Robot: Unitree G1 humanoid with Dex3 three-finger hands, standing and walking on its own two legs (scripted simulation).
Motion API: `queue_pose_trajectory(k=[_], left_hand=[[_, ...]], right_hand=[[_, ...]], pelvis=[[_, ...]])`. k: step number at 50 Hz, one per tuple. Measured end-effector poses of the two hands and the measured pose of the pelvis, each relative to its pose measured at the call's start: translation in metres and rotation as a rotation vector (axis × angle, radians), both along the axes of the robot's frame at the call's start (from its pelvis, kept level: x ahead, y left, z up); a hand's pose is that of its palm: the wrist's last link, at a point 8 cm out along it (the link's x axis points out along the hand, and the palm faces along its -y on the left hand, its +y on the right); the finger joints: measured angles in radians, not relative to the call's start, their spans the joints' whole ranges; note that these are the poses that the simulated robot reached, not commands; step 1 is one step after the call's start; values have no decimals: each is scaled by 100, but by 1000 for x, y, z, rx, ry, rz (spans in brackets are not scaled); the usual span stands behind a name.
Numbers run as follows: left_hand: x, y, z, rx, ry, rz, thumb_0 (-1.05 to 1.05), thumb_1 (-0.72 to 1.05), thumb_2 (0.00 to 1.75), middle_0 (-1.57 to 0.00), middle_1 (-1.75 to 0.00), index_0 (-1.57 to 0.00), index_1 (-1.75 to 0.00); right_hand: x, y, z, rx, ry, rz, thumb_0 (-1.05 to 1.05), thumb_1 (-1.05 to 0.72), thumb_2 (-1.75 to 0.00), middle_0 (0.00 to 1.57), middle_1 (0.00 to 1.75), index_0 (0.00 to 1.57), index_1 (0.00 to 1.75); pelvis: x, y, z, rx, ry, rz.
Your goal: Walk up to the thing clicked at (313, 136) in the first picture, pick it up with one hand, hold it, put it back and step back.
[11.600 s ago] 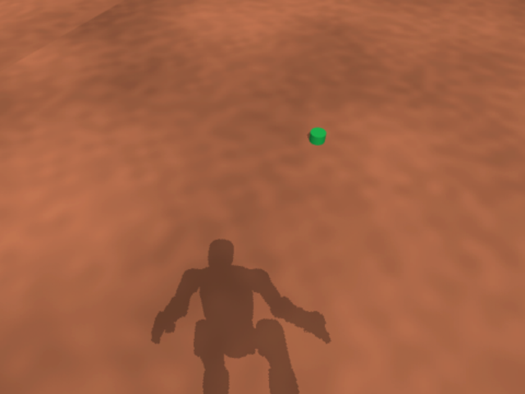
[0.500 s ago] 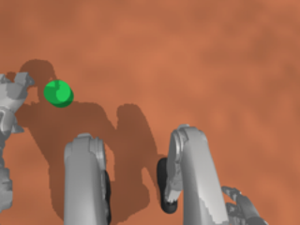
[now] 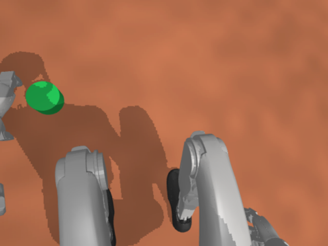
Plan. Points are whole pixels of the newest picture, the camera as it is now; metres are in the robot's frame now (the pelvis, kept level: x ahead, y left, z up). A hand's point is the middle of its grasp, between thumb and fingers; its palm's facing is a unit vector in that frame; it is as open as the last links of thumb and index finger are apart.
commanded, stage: rise first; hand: left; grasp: from above
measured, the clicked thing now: (46, 98) +0.49 +0.29 -0.31
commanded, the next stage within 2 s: approach in 0.34 s
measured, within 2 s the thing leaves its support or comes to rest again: neither
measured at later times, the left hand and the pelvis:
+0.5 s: hand (7, 112) +0.42 +0.34 -0.19, palm faces -0.47 -0.07 -0.88, open 14.2 cm; pelvis +0.00 +0.00 -0.01, yaw -1 degrees
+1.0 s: hand (37, 80) +0.51 +0.28 -0.20, palm faces -0.42 -0.03 -0.91, open 13.9 cm; pelvis +0.01 +0.00 -0.02, yaw -3 degrees
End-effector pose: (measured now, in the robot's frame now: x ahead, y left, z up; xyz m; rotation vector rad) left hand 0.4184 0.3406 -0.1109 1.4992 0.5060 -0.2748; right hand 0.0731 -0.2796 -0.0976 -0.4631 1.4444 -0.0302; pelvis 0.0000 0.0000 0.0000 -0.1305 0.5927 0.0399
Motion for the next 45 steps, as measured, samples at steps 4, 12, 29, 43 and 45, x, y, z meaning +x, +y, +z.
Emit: queue_pose_trajectory(k=[4,12,29,43,45], left_hand=[[3,-1,-5,-5,-8,2,0,-54,101,-8,-103,-8,-103],[6,-1,-13,-2,-8,6,0,-54,102,-8,-103,-8,-103],[16,-2,-24,4,-2,-5,0,-54,102,-8,-102,-8,-102],[89,-65,-35,-12,-104,-53,0,-51,98,-7,-105,-9,-103],[96,-68,-34,7,-107,-34,0,-50,98,-7,-106,-9,-104]], right_hand=[[-2,-1,-1,-5,12,5,0,-91,-90,21,30,21,30],[0,-1,-4,-7,18,16,0,-91,-90,21,30,21,30],[1,3,-9,-3,21,36,0,-91,-90,21,30,21,30],[-38,0,2,-39,50,-15,0,-91,-89,21,30,21,30],[-47,1,3,-32,65,-37,0,-91,-89,21,30,21,30]], pelvis=[[1,0,-3,-2,1,-2],[3,1,-7,-6,1,-5],[4,2,-14,-11,-1,-6],[5,1,-23,-25,6,-25],[5,1,-23,-25,11,-28]])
